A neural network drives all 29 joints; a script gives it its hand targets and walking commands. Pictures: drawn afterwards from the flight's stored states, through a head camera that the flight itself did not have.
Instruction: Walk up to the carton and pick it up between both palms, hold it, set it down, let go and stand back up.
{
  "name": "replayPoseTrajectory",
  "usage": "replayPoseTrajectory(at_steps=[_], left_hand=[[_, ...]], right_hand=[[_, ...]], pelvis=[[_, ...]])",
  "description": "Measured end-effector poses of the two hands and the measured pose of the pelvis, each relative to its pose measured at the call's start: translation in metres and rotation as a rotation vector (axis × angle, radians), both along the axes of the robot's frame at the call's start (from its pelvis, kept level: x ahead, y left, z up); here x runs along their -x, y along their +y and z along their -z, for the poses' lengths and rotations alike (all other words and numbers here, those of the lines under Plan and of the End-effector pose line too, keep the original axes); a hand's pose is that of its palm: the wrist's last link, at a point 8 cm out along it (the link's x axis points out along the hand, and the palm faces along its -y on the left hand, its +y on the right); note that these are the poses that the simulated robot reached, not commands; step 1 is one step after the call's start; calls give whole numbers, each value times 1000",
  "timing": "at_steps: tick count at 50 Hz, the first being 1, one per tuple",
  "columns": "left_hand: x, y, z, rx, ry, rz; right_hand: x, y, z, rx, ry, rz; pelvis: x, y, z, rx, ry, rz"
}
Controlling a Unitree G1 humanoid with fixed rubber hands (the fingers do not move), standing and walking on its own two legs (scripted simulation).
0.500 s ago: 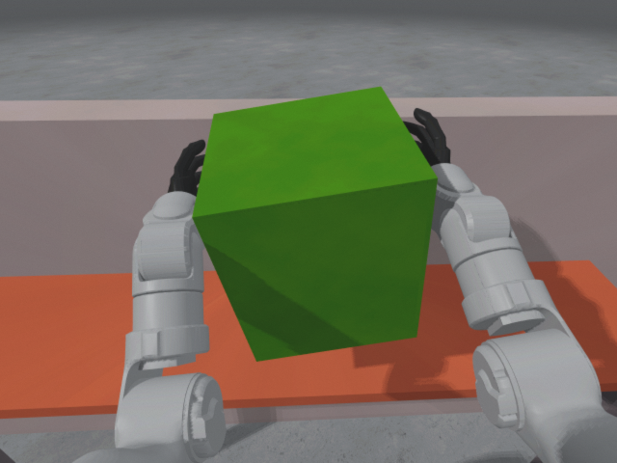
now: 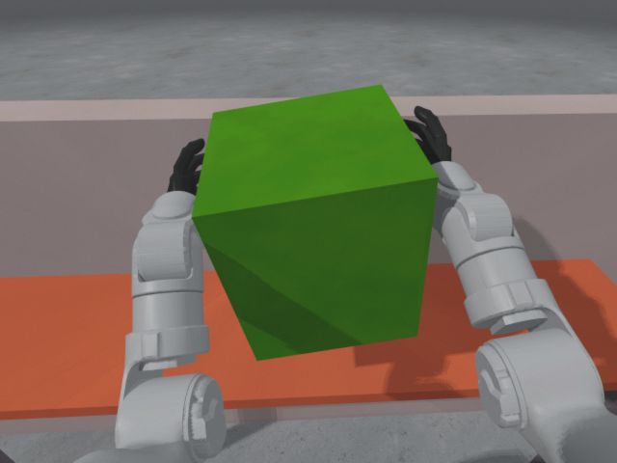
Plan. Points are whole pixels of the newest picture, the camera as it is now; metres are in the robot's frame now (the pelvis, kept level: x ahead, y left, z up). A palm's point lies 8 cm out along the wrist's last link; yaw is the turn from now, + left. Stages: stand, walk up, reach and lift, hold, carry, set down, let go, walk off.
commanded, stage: hold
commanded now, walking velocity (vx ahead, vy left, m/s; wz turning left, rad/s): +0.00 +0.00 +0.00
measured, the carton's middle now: (317, 226) +0.34 +0.00 +0.19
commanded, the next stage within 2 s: none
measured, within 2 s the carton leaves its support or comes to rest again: neither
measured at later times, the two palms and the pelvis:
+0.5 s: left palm (183, 196) +0.35 +0.16 +0.24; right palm (434, 166) +0.36 -0.15 +0.26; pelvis -0.01 +0.00 +0.00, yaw +0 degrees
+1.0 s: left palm (185, 199) +0.36 +0.16 +0.23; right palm (431, 168) +0.36 -0.15 +0.26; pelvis +0.00 +0.00 +0.00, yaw +0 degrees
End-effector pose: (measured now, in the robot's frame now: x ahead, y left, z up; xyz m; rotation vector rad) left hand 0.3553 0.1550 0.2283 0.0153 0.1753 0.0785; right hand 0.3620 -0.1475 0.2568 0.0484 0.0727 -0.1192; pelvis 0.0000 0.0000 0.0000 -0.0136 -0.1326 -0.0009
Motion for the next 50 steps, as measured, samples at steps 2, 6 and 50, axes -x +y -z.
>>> replayPoseTrajectory(at_steps=[2,6,50], left_hand=[[1,0,0,-5,-3,1],[3,-1,-2,-9,-7,3],[-3,1,0,1,11,2]], right_hand=[[1,0,0,1,-2,0],[4,-1,-1,-9,-6,3],[-2,1,-1,7,18,4]], pelvis=[[1,0,0,1,-2,0],[2,1,0,0,-3,1],[1,1,0,-1,17,1]])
